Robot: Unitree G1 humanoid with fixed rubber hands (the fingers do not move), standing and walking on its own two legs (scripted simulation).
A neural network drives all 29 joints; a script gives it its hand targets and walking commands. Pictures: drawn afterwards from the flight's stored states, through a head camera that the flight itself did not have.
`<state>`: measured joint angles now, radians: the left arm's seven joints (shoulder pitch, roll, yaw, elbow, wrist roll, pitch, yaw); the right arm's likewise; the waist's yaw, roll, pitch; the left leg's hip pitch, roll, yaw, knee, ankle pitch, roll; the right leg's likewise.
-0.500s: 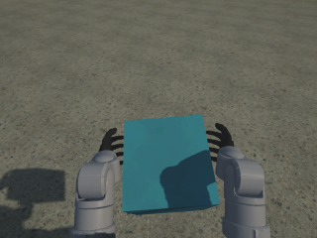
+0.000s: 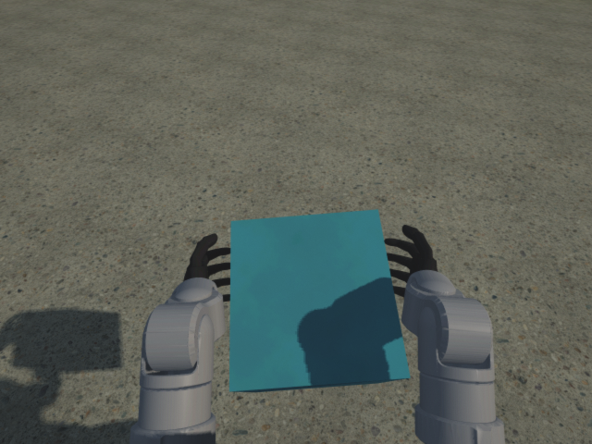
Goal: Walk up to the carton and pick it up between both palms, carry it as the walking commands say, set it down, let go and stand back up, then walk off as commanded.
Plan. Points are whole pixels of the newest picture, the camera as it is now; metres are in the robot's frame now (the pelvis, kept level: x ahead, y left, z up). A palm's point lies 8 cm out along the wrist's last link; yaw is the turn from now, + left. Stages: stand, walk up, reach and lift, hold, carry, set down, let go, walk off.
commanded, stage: carry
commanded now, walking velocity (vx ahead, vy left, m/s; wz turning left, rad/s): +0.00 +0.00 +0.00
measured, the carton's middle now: (311, 309) +0.31 -0.01 +0.03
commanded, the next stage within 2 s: hold in 0.30 s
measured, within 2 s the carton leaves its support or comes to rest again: neither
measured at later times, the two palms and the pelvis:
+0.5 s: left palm (209, 331) +0.28 +0.13 +0.02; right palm (408, 328) +0.28 -0.14 +0.03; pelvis +0.00 +0.00 +0.00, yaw +0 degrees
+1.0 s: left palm (215, 319) +0.30 +0.13 +0.03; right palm (411, 319) +0.29 -0.15 +0.03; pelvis -0.01 -0.01 +0.00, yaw +0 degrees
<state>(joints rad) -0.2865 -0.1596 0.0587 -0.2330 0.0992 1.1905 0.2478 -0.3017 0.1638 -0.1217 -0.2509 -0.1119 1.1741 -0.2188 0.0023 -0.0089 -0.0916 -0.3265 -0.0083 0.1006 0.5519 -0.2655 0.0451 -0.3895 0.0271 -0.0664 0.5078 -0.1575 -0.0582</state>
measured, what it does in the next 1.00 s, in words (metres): stands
